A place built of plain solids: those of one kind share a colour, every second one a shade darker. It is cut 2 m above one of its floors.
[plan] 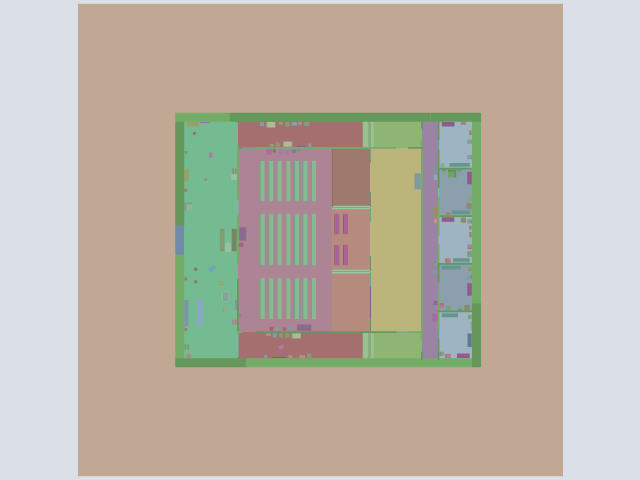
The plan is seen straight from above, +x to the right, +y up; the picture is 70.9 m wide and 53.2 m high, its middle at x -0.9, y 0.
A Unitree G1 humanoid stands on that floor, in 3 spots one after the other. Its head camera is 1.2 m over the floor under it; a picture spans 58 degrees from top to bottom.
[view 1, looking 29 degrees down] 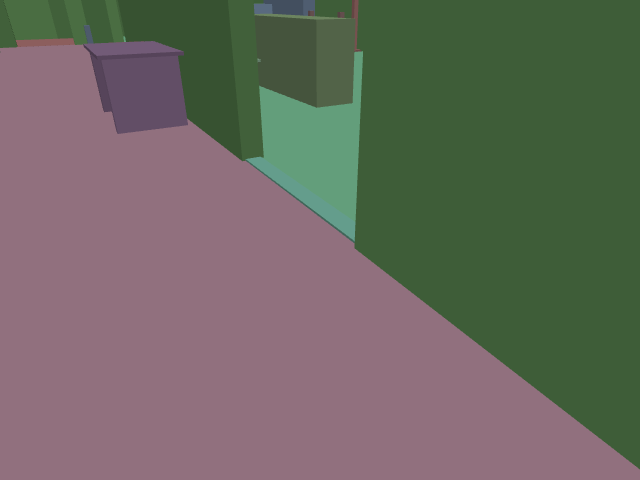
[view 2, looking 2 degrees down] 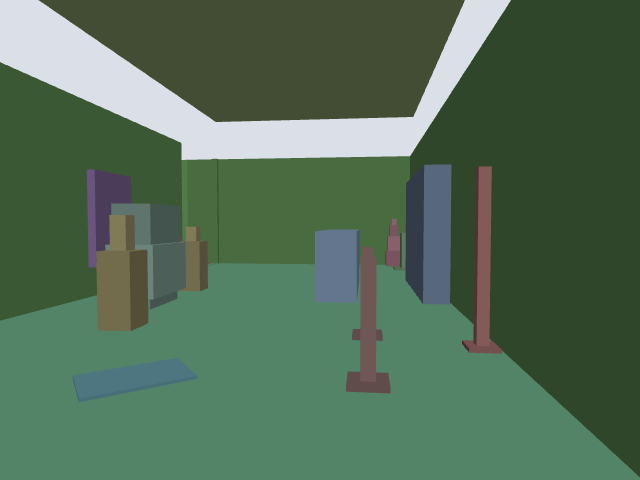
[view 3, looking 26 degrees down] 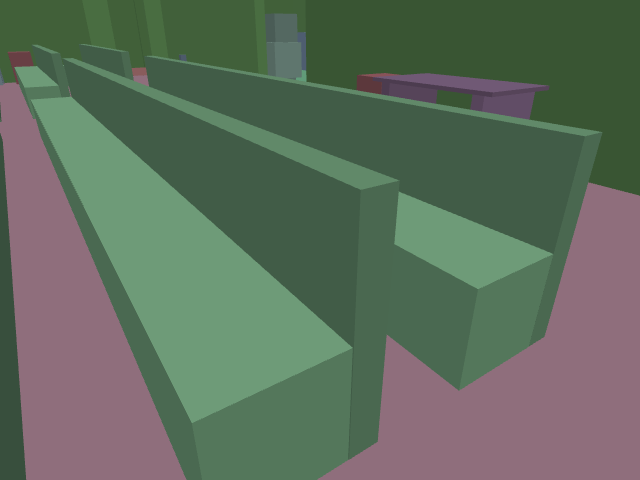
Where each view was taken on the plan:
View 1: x -8.70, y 6.15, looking -120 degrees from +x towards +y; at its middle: floor_parterre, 2.48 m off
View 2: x -14.64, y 0.00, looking -84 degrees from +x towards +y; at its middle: bar_foyer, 6.69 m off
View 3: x -5.95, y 3.60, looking -124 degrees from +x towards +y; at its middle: seats_parterre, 1.16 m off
